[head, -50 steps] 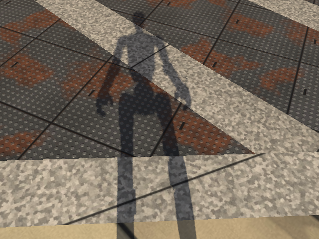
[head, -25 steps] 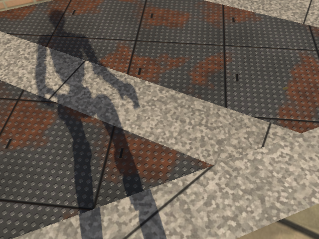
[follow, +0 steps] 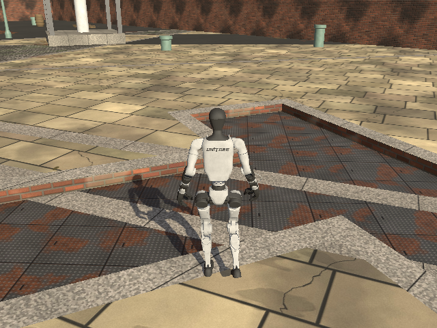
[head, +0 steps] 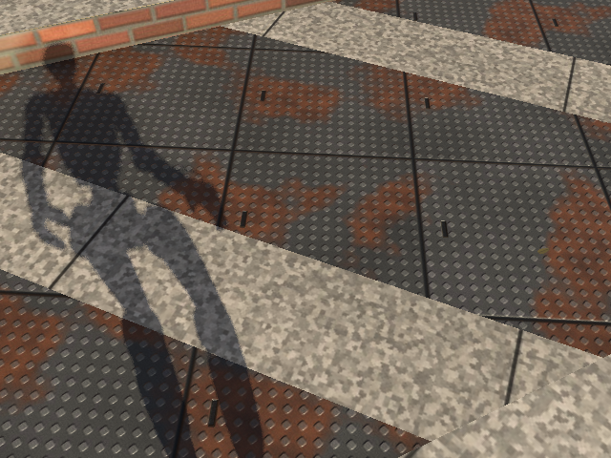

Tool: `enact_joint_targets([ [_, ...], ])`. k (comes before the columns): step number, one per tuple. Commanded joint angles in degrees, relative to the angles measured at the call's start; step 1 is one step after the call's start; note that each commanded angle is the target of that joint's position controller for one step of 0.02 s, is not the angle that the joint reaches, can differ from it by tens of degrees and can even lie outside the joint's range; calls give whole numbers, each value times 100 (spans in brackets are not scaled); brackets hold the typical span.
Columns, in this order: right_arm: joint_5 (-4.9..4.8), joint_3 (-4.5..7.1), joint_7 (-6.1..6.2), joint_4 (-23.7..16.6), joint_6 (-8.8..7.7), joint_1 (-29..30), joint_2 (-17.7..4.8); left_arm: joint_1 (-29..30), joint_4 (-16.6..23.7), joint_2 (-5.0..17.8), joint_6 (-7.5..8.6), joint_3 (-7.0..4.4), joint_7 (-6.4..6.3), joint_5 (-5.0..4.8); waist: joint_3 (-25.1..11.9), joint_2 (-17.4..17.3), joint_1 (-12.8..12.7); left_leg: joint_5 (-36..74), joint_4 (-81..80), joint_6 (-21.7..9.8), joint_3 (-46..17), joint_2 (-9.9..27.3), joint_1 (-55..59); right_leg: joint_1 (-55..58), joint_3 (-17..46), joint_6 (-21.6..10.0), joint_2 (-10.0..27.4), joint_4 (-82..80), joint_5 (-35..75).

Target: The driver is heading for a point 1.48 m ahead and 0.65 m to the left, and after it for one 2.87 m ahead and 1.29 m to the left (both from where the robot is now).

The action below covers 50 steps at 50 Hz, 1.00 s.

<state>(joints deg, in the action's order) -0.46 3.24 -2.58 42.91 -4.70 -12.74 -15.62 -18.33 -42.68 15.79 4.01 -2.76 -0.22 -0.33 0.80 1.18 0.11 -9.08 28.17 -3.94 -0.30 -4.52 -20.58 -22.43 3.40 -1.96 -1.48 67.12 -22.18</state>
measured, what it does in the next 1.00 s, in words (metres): goes down, turning left: right foot, then left foot 0.16 m lower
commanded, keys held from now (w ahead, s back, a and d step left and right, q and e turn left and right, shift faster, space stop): w+q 1.00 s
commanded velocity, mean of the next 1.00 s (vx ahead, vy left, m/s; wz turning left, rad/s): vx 0.50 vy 0.00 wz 0.52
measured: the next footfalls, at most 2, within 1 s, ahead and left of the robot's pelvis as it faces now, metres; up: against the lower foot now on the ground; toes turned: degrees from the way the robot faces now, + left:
right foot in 0.36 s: +0.35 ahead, -0.12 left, +0.00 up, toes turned +16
left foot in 0.98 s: +0.52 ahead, +0.34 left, -0.16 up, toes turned +36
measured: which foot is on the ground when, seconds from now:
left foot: down 0.00-0.36, up 0.38-0.96, down 0.98-1.00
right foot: up 0.00-0.34, down 0.36-0.98, up 1.00-1.00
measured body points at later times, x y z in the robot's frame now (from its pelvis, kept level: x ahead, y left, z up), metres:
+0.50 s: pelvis +0.25 -0.02 +0.00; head +0.26 -0.02 +0.45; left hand +0.33 +0.27 -0.08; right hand +0.39 -0.28 -0.12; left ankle +0.14 +0.09 -0.65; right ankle +0.31 -0.13 -0.73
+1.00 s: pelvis +0.47 +0.19 -0.14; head +0.49 +0.22 +0.31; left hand +0.28 +0.39 -0.27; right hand +0.80 +0.12 -0.22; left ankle +0.50 +0.32 -0.88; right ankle +0.33 -0.11 -0.68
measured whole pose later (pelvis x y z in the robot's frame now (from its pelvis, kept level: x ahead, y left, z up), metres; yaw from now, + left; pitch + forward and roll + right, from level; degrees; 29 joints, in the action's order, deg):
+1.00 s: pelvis +0.47 +0.19 -0.14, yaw +34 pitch +2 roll -4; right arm -0.4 4.4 -4.2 40.9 -1.1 -2.3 -16.2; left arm -27.1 -48.5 16.4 3.3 -4.4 -1.3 -0.9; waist 1.3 -2.3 -6.3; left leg 6.6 28.6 -4.9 -0.7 2.5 -25.3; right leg -3.4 -9.4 7.2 12.1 73.7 -46.1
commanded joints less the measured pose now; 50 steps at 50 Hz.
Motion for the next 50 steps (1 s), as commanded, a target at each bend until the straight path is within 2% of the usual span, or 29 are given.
enact_joint_targets([
  [1,51,126,76,-357,10,-276,-586,198,612,644,211,-207,-14,79,-232,-552,0,216,-1495,-1126,-2443,1461,1525,-1596,262,113,592,-511,491],
  [3,14,156,133,-326,10,-379,-677,236,620,580,159,-200,-52,109,-259,-562,-38,762,-1555,-1169,-2185,1384,1310,-1520,141,268,582,-1030,599],
  [6,-35,232,246,-200,45,-642,-913,880,780,412,129,-125,-86,111,-126,-523,127,1059,-1577,-1057,-1854,1249,1019,-1451,103,423,501,-2164,1539],
  [9,-91,226,347,-36,124,-954,-931,1506,931,339,238,-82,0,136,-40,-562,347,1000,-1490,-847,-1649,994,703,-973,83,394,294,-3222,2690],
  [11,-39,212,356,32,190,-1067,-918,1783,995,318,314,-86,73,92,-177,-693,390,1084,-1320,-813,-1673,944,567,-479,51,370,125,-3362,3081],
  [13,-43,215,333,14,248,-1149,-881,1846,1047,370,314,-112,83,55,-222,-726,374,1180,-1039,-816,-1816,958,619,-176,4,415,-2,-3337,2634],
  [16,-109,238,392,-59,339,-1078,-903,1556,1022,587,366,-229,82,-15,-129,-839,93,827,-633,-733,-2452,1091,960,230,71,269,-25,-3893,1735],
  [17,-58,253,423,-194,326,-675,-875,757,803,821,433,-336,125,0,-429,-996,-332,1225,-92,-614,-2469,1141,897,967,418,25,226,-3711,2287],
  [18,-90,171,370,-349,323,-615,-696,101,730,992,422,-417,85,57,-916,-417,-642,874,1042,-410,-2072,698,583,1916,585,-315,715,-4342,1660],
  [19,-42,63,339,-270,309,-1541,-207,-284,672,1293,353,-492,75,84,-1636,1103,-326,-1627,2640,-96,-1373,-1,-708,3667,1949,-1004,1896,-4081,1821],
  [20,-164,33,321,-375,280,-1869,-377,-513,507,1157,245,-473,126,-39,-1691,2176,-284,-2625,3933,29,-978,25,-2237,4023,3773,-1600,2579,-4629,500],
  [21,-181,196,332,-297,288,-1423,-910,-343,594,749,239,-383,133,-69,-984,1079,-397,-2124,4471,64,-1081,360,-2525,3351,3552,-1420,2397,-4896,-26],
  [22,-130,279,346,-374,375,-847,-1077,-42,616,565,215,-305,161,-14,-335,275,-392,-1548,4568,88,-924,531,-2408,2549,2659,-1132,2077,-5069,281],
  [24,-130,298,310,-456,478,-831,-860,427,572,407,235,-243,184,-54,3,498,-49,-1026,4246,184,-964,941,-2180,1714,1919,-1171,1825,-5376,649],
  [26,-143,273,250,-544,519,-683,-625,510,456,395,266,-243,162,-48,131,480,7,-893,3800,192,-822,1091,-1952,1368,1284,-1034,1626,-5656,981],
  [27,-79,221,230,-613,511,-559,-461,405,329,506,275,-305,161,-25,82,358,-41,-787,3704,254,-677,1090,-1956,1368,1006,-1131,1619,-5666,1408],
  [30,46,229,186,-622,463,-489,-443,198,137,797,361,-395,100,110,-246,-17,-76,211,3738,341,-675,1115,-2080,1680,481,-1263,1847,-5244,2789],
  [31,-7,254,179,-619,450,-444,-516,169,74,799,388,-389,93,91,-227,-10,-91,365,3647,332,-821,1151,-2311,1808,346,-1211,1884,-5172,3080],
  [32,-124,361,173,-666,394,-99,-727,51,28,728,410,-366,30,42,-69,120,-103,640,3151,261,-1133,1149,-2736,2175,183,-897,1735,-5148,2366],
  [33,-139,309,148,-724,313,193,-642,-112,-53,748,414,-376,-34,-14,-5,290,-249,1009,2897,216,-1072,1102,-2980,2366,139,-790,1757,-5023,2186],
  [35,-82,303,76,-833,245,615,-604,-207,-120,767,357,-357,-180,-15,293,321,-259,1910,2158,232,-1005,1011,-2853,1973,-294,-689,1624,-4960,1724],
  [37,2,242,-50,-858,260,858,-410,-277,-124,730,266,-340,-255,5,312,265,-378,2865,1672,232,-597,939,-2242,1541,-666,-591,1602,-4672,1295],
  [40,-117,238,-222,-979,370,1211,-367,-490,-130,781,196,-344,-246,-1,541,353,-528,3000,1235,120,-570,909,-2078,1507,-780,-403,1821,-4206,801],
  [43,-142,153,-267,-972,454,1662,-224,-877,-254,696,62,-332,-227,-47,763,176,-806,2938,727,60,-371,959,-2218,1916,-981,-202,2020,-3494,636],
  [45,-155,130,-313,-809,451,1575,-175,-802,-239,758,-43,-330,-228,-58,822,128,-774,2868,184,39,-244,997,-1812,1948,-1143,30,2066,-2993,1051],
  [47,-98,296,-250,-295,437,525,-467,-754,-253,903,-96,-332,-186,-44,235,119,-319,3015,-98,-13,79,752,-239,1820,-1364,160,1913,-1582,2175],
  [48,-41,458,-144,82,428,-513,-721,-601,-289,1030,-77,-365,-137,-117,-293,62,295,3173,-260,-147,360,481,1295,1326,-1498,247,1726,-242,2766],
  [49,81,603,-41,404,454,-1350,-1121,-451,-324,1015,7,-367,-87,-210,-570,-650,958,3822,-698,-522,247,623,2988,134,-1573,559,1169,2037,1177],
  [50,188,582,-13,517,316,-1393,-1844,-1228,-190,277,127,-213,-15,103,-1027,-2163,294,6503,1642,-860,-612,1229,5229,-2618,-927,735,751,4537,-3126],
])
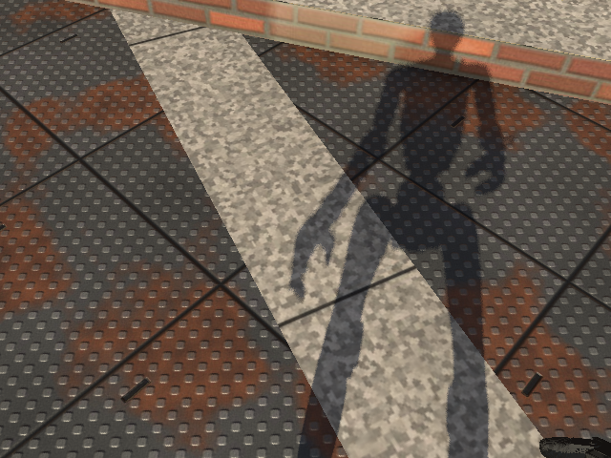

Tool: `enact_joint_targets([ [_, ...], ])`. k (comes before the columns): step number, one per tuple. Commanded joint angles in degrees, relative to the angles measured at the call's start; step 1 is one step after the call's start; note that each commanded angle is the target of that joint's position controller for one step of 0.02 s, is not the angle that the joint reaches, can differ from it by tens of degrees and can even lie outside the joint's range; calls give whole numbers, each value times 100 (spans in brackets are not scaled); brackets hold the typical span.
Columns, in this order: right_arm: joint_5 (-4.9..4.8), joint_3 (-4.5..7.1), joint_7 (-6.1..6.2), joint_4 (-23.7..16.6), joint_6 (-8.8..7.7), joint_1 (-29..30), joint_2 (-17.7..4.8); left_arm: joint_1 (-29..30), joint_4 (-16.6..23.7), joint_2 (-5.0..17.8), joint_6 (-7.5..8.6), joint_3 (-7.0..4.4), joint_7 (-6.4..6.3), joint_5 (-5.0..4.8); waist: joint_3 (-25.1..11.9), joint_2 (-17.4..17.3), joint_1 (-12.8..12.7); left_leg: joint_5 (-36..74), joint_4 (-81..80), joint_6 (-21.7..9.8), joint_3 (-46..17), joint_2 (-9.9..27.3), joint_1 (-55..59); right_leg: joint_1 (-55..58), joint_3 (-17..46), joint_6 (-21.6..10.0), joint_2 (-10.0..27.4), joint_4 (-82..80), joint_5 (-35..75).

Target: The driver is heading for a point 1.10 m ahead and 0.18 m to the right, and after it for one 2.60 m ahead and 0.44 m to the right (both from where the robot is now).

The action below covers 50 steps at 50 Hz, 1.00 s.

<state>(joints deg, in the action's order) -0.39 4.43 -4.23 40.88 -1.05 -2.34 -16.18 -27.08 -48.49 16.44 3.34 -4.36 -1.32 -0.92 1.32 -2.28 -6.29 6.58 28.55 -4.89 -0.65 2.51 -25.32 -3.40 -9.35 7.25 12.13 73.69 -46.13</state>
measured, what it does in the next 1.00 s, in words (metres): walks ahead: right foot, then left foot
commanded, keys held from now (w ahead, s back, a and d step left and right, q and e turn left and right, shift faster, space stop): w+q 0.04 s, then w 0.40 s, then w+e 0.56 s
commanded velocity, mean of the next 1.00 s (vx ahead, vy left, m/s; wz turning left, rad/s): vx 0.50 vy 0.00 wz -0.04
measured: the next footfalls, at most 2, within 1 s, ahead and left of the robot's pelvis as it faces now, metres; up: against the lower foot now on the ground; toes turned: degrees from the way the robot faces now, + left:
right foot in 0.42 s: +0.46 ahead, -0.07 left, +0.00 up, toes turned +8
left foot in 0.90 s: +0.68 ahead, +0.17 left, +0.00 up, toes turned -7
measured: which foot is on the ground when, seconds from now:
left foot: down 0.00-0.44, up 0.46-0.88, down 0.90-1.00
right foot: up 0.00-0.40, down 0.42-0.92, up 0.94-1.00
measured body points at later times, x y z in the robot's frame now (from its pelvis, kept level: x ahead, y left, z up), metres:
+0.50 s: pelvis +0.31 -0.01 -0.03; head +0.33 -0.01 +0.42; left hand +0.46 +0.27 -0.11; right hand +0.39 -0.27 -0.17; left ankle +0.14 +0.10 -0.68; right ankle +0.42 -0.08 -0.75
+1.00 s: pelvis +0.58 +0.06 -0.02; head +0.60 +0.07 +0.43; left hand +0.63 +0.34 -0.14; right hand +0.75 -0.20 -0.10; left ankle +0.64 +0.17 -0.75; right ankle +0.45 -0.06 -0.68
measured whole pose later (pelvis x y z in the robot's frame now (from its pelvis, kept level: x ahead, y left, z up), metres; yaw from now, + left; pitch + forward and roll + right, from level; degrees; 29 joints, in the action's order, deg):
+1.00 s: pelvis +0.58 +0.06 -0.02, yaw -6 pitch +2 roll +1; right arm 0.0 2.7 -0.9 43.7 -6.6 -3.9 -14.3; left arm -21.7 -45.8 16.6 2.5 -3.8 -1.1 -2.0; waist 0.2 1.8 -2.8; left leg -9.0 27.1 -0.8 -0.3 -1.7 -20.7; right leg -18.7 7.2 -2.0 -2.2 58.9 -26.2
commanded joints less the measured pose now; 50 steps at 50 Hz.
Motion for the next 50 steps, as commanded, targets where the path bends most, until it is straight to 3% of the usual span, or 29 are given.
enact_joint_targets([
  [1,42,410,95,523,-117,-2836,-1645,-414,669,530,401,41,164,101,-2559,-1489,1225,4893,1771,-1576,-1739,1159,6325,-4879,1303,-234,-633,3971,-263],
  [2,-61,444,112,523,-63,-2982,-1545,137,892,757,485,-7,138,-50,-2809,-820,1429,2807,858,-1769,-2332,1336,6152,-5121,1501,-350,-507,3192,227],
  [3,-138,473,203,777,16,-2986,-1705,717,1128,510,545,85,99,-290,-2445,-724,1205,-919,-402,-1929,-3654,1652,5525,-5754,1352,-359,-594,3047,826],
  [4,-49,264,232,325,-88,-1958,-1212,1075,1049,717,541,22,-43,-331,-1752,208,1005,-2023,-970,-1691,-3964,1865,4010,-5454,1522,-546,-442,1901,2314],
  [5,95,219,228,136,-231,-1293,-1109,1005,997,760,459,12,-106,-258,-1336,-87,656,-1322,-829,-1828,-4485,2105,2931,-5082,1749,-555,-334,1692,2472],
  [6,64,114,229,116,-285,-789,-819,835,829,679,305,-4,-133,-24,-716,274,338,-238,-766,-1628,-3486,1738,1625,-4387,1723,-359,-200,833,2772],
  [7,56,97,263,120,-292,-638,-725,697,747,585,245,-16,-113,127,-516,94,217,24,-817,-1495,-2882,1468,980,-3859,1709,-287,-94,69,2784],
  [8,58,88,331,182,-329,-629,-732,831,765,474,225,1,-95,164,-363,-33,206,333,-947,-1393,-2462,1238,575,-3502,1624,-222,-89,-558,2945],
  [10,-6,71,468,302,-347,-842,-684,1415,965,313,263,77,-2,205,-250,-361,442,880,-1071,-1134,-1532,738,322,-2990,1381,-258,-262,-1970,3875],
  [12,-54,74,522,406,-320,-1095,-671,1832,1022,183,277,122,104,140,-306,-314,695,749,-1134,-939,-1068,431,556,-2493,1109,-373,-630,-3072,4857],
  [17,-139,108,517,793,-211,-1868,-732,2659,1307,256,314,73,279,62,162,-69,1003,23,-1028,-719,-1349,825,1873,-2858,989,-824,-975,-4164,4823],
  [19,-93,142,505,806,-167,-1752,-835,2283,1241,396,308,1,291,47,21,-174,724,945,-573,-576,-1252,837,2170,-2374,895,-1055,-1144,-4303,4423],
  [20,-86,127,491,775,-147,-1635,-798,1657,1065,543,301,-92,277,75,-332,-125,386,1749,75,-466,-1070,615,2110,-1509,752,-1203,-1314,-4349,4427],
  [21,-20,58,472,688,-138,-1509,-651,719,858,777,297,-188,256,111,-930,80,-41,1410,1283,-261,-807,263,1521,-121,1138,-1442,-951,-4223,4753],
  [22,-2,-88,444,682,-224,-2327,-142,-10,766,1326,283,-321,244,180,-1923,1326,74,-874,3607,137,-463,-565,-224,2002,3409,-2351,447,-4441,4001],
  [23,-50,-110,381,690,-299,-2268,-239,-228,601,1076,254,-267,296,61,-2242,1985,49,-3840,4500,222,-673,-815,-1268,2443,5434,-2659,941,-5556,2479],
  [24,-123,23,358,525,-352,-1662,-727,297,714,777,247,-152,295,-11,-1175,1345,44,-3620,4767,173,-729,-439,-1905,1762,5113,-2395,794,-5767,1598],
  [25,-144,26,369,364,-383,-1079,-724,780,828,666,206,-107,286,55,-528,796,138,-3141,4481,119,-559,-174,-1898,862,4422,-2210,545,-5881,1783],
  [26,-64,17,389,297,-401,-849,-629,1078,860,615,198,-82,313,97,-38,472,324,-2856,3998,133,-460,3,-1740,39,3859,-2162,314,-6005,2506],
  [30,109,23,454,396,-341,-1097,-412,1295,874,586,254,-75,278,62,-262,689,716,-2229,2749,357,-364,200,-791,-770,2915,-2115,-169,-6335,3972],
  [36,76,-81,415,26,-425,171,-202,735,580,808,159,-162,95,-50,-107,669,369,-448,595,721,-302,-90,-462,-996,2332,-1936,-449,-6322,4213],
  [41,-38,-60,347,-210,-553,721,-389,353,391,821,49,-179,58,-88,-24,764,232,-541,-181,714,-417,-256,-80,-668,2831,-1853,-292,-5875,3800],
  [43,-56,-9,324,-168,-629,493,-543,416,413,860,-2,-199,26,-67,-104,899,409,-926,-389,584,-381,-270,343,-528,3087,-1769,-245,-5521,3868],
  [45,9,126,368,105,-684,-552,-816,608,527,565,-15,-100,25,-31,-662,842,931,-1104,-535,250,-504,40,1936,-959,2893,-1490,-664,-4487,4112],
  [46,70,230,419,247,-678,-1562,-1215,662,679,198,7,32,37,72,-1473,91,1325,-1407,-462,-105,-1496,1106,3395,-1773,2301,-1249,-1097,-2754,3221],
  [47,81,321,382,406,-573,-1846,-1535,-28,877,-17,68,98,29,-117,-1922,-1742,965,-2665,-995,-910,-3881,2169,4680,-3632,1720,-995,-1648,-1200,1225],
  [48,22,192,349,310,-560,-1615,-971,44,715,603,57,-29,0,-185,-1403,-1045,1038,-3425,-1176,-811,-3920,2088,4291,-4204,1940,-945,-1197,-451,1433],
  [49,7,99,352,247,-552,-1369,-642,507,772,831,23,-106,4,-155,-821,-616,1098,-3021,-1233,-597,-3042,1841,3695,-4299,1882,-933,-1032,-312,1956],
  [50,46,43,343,218,-544,-1087,-519,667,772,741,-12,-110,-2,-105,-536,-272,971,-2287,-1358,-493,-2400,1586,3132,-4079,1793,-875,-854,-402,2377],
])
Keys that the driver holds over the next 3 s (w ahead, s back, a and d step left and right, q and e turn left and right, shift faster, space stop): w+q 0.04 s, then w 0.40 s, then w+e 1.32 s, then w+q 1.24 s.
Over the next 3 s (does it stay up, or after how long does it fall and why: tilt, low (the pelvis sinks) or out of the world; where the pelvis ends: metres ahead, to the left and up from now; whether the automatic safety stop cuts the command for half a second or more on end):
stays up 1.57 -0.29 -0.02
